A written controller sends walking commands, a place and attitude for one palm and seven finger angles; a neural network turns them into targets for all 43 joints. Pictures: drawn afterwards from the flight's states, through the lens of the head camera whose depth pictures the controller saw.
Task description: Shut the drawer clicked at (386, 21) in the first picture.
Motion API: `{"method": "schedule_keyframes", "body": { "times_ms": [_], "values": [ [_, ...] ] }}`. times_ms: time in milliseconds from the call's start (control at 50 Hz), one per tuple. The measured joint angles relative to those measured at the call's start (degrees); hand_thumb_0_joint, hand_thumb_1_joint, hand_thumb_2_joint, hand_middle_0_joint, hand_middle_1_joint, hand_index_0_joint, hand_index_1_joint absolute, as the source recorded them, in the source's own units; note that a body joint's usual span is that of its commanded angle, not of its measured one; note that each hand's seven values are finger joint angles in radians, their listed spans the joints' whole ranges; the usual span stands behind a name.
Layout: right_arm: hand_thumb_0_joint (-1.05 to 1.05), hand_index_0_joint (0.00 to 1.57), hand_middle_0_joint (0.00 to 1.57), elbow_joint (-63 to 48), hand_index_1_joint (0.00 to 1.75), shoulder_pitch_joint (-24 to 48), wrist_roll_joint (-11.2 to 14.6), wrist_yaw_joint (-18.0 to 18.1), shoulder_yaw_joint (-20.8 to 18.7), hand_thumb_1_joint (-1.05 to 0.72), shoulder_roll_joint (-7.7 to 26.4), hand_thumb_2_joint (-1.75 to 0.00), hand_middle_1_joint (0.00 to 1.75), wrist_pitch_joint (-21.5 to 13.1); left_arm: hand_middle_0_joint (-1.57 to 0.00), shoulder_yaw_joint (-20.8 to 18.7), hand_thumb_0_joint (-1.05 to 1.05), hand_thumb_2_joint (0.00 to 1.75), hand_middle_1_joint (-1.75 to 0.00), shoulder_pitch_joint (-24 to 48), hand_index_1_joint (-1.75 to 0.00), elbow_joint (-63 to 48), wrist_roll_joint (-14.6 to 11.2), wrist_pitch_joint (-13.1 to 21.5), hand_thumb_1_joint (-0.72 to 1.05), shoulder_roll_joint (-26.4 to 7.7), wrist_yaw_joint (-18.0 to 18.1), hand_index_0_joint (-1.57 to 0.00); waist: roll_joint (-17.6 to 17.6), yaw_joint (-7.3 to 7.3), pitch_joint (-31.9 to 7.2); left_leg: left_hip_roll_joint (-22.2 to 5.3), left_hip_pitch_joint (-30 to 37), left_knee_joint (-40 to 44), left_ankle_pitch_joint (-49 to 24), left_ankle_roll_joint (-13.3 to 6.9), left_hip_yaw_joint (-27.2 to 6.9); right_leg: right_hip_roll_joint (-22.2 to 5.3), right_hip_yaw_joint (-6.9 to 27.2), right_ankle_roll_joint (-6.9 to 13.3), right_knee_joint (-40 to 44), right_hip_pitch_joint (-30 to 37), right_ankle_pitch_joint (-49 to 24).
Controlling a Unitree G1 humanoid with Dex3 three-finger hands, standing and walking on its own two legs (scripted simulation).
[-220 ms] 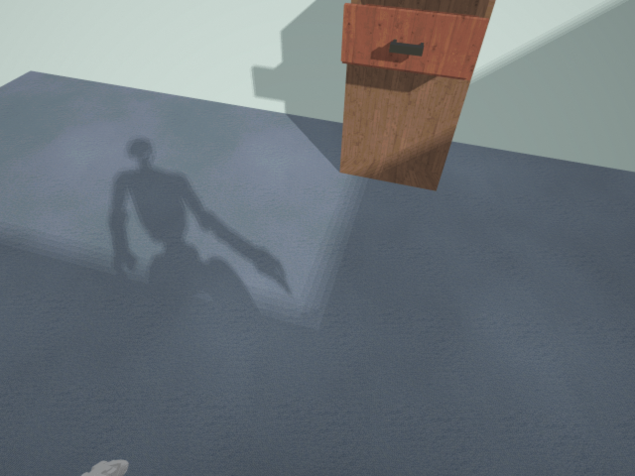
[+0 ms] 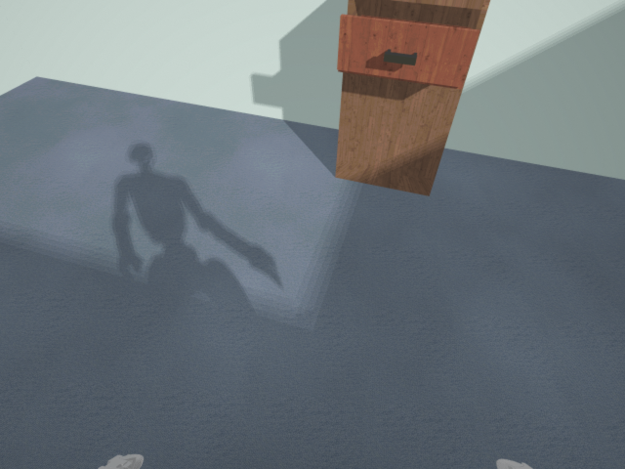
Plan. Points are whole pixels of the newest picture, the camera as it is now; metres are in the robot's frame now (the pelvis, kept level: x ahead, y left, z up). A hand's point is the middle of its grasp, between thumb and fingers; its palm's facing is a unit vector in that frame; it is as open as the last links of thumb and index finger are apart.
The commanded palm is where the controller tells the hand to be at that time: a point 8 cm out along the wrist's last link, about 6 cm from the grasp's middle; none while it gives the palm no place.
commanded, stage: stand and wait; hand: left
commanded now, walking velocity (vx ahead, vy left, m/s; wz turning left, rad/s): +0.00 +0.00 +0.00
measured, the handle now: (401, 55) +1.36 -0.21 -0.02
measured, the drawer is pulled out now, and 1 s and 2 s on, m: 0.22 0.22 0.22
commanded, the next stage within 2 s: look at it before walking up in 0.60 s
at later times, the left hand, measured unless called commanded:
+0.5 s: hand out of the picture +0.05 +0.24 -0.15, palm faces -0.03 -0.94 -0.34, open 7.4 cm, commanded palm none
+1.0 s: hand out of the picture +0.05 +0.24 -0.15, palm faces -0.03 -0.94 -0.33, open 7.4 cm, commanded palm none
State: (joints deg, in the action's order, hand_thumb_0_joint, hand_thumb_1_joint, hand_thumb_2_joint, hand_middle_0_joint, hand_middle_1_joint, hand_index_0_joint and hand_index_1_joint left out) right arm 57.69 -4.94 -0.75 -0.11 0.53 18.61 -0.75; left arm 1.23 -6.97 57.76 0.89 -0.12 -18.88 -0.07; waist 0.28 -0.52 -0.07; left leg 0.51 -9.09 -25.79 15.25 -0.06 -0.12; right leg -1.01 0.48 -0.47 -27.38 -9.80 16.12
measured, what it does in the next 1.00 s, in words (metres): stands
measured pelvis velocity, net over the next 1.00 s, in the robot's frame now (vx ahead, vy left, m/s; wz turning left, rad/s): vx -0.02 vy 0.00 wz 0.00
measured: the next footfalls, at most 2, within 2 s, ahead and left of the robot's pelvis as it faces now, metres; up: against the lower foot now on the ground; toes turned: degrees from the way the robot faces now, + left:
none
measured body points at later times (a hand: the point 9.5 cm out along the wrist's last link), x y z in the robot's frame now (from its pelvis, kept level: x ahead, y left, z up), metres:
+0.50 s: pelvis -0.02 -0.01 +0.00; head -0.02 +0.00 +0.45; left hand +0.05 +0.29 -0.13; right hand +0.06 -0.30 -0.13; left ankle -0.01 +0.12 -0.74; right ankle -0.01 -0.12 -0.74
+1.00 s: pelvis -0.02 +0.00 +0.01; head -0.02 +0.00 +0.46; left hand +0.05 +0.29 -0.13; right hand +0.06 -0.30 -0.13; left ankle -0.01 +0.12 -0.74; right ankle -0.01 -0.12 -0.74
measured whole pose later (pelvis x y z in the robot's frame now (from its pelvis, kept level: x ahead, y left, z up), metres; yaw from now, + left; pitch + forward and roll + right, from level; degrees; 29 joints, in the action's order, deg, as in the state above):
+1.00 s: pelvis -0.02 +0.00 +0.01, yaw +0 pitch -2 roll +0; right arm 63.5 -7.1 -0.3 -0.4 0.5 19.3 -0.7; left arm 0.9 -8.1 62.1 1.0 0.1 -19.6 -0.2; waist 0.5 -0.3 1.3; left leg -0.2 -8.3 -21.5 11.3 0.4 -0.3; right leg -0.3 0.2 -0.1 -22.5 -8.7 11.8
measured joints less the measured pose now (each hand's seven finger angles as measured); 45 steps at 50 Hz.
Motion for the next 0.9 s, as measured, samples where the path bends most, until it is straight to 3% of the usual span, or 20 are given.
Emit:
{"method": "schedule_keyframes", "body": {
  "times_ms": [900],
  "values": [
    [0.00,0.20,0.20,5.84,0.30,-2.34,0.44,-0.25,-0.02,-0.90,0.58,-0.90,0.30,0.02,-0.20,-0.33,0.01,0.90,-0.30,-1.00,-0.30,4.35,0.08,0.24,0.90,-0.65,-0.17,-0.21,0.16,0.27,1.15,-0.68,0.77,4.14,-3.94,0.51,-0.19,0.65,-0.20,0.37,4.62,0.97,-4.21]
  ]
}}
